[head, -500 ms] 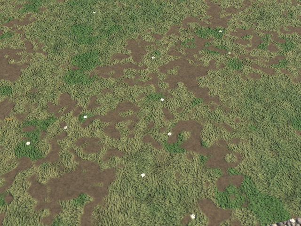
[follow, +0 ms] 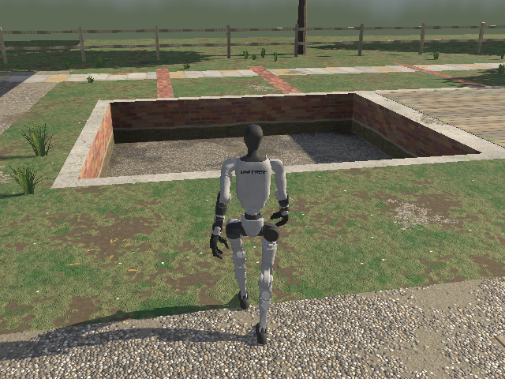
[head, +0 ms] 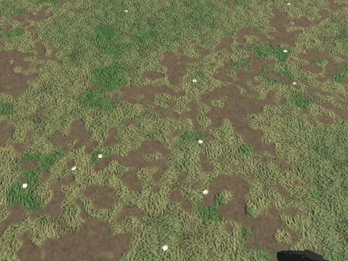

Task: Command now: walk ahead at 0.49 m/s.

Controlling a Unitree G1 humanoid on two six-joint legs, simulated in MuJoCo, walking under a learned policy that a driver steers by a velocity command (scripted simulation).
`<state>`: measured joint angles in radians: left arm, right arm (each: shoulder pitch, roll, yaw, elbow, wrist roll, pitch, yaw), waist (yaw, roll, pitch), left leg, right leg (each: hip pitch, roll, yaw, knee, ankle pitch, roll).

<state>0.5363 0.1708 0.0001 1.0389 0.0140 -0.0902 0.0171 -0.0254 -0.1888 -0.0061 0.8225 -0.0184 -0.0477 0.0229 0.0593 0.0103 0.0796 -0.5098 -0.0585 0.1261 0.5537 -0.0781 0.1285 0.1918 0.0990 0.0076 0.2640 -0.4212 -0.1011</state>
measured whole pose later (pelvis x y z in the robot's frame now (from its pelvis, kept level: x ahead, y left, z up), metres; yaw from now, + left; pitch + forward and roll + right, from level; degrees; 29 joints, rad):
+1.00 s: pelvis +0.53 -0.05 +0.02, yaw +1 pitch +0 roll -1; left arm 0.48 0.17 0.02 1.07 0.01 -0.10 0.00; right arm 0.06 -0.20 -0.03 0.91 -0.02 -0.03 0.03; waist 0.06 0.04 0.04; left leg -0.62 0.09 0.04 0.71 -0.02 0.04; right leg 0.05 0.09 -0.08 0.18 -0.24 -0.09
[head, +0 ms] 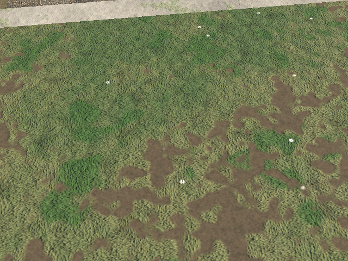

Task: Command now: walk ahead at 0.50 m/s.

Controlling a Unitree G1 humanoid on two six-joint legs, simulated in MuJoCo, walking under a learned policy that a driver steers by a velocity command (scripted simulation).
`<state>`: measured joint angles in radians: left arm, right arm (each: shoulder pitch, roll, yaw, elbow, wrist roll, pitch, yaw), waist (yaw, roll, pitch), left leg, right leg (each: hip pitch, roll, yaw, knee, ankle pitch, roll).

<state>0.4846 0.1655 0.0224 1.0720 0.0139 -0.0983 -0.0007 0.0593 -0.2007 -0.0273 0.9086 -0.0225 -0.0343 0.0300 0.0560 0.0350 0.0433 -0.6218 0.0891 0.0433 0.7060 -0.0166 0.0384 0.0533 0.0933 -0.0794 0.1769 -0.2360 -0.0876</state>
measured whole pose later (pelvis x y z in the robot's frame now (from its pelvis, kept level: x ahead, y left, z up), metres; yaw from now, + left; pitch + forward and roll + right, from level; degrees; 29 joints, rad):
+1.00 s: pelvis +0.52 +0.03 +0.00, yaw +20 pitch +1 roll -1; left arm 0.36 0.22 0.06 0.94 0.02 -0.11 0.01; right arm 0.16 -0.27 -0.08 0.84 -0.03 0.00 0.05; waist 0.02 0.05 0.03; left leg -0.66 0.07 -0.01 1.04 -0.14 0.06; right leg -0.09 0.01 -0.20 0.28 -0.21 -0.04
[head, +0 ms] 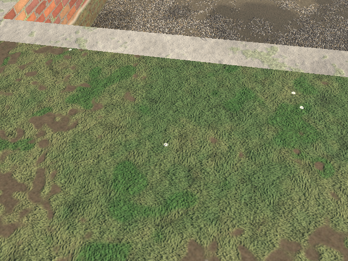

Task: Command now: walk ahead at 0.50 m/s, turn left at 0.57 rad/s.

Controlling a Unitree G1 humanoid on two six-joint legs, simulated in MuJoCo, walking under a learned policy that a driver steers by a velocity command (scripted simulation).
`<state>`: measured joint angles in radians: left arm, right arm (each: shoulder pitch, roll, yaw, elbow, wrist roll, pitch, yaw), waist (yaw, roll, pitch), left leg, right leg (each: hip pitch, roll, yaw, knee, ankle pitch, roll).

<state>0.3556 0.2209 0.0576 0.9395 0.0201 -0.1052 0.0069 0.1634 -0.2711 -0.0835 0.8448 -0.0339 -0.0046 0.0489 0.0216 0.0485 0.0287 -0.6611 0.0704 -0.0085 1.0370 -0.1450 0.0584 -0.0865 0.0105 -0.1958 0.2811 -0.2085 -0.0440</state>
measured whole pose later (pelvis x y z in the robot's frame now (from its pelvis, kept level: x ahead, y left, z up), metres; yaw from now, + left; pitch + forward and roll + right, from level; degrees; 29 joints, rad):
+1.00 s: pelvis +0.53 +0.08 -0.01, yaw -3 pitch +0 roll +0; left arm 0.31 0.27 0.07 0.90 0.00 -0.03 -0.01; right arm 0.19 -0.24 -0.02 0.81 -0.04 -0.07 0.01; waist 0.01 0.01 0.05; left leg -0.52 0.07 -0.04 1.18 -0.31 0.00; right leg -0.22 0.15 -0.01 0.40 -0.19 -0.15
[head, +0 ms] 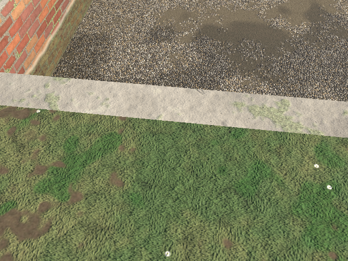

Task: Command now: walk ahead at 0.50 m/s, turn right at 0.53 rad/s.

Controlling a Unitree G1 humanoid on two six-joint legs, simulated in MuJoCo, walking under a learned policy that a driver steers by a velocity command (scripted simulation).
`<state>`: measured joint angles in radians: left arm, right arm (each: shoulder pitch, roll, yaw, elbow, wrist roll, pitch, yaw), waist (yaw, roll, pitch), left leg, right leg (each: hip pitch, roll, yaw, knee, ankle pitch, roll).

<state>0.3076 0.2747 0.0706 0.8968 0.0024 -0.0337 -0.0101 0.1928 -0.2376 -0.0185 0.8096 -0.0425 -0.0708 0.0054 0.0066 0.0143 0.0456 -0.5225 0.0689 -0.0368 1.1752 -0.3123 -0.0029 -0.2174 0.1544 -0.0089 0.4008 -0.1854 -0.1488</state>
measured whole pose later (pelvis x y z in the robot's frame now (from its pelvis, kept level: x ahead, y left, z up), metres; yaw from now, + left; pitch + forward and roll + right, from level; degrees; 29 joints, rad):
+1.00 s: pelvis +0.50 -0.10 +0.01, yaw -25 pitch +1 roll +1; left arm 0.25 0.24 0.03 0.82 0.02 -0.06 -0.01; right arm 0.32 -0.26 -0.03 0.86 -0.02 -0.04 0.03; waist -0.02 0.03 0.03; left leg -0.44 0.07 0.01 1.10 -0.34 0.04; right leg -0.23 0.05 -0.07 0.40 -0.19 -0.09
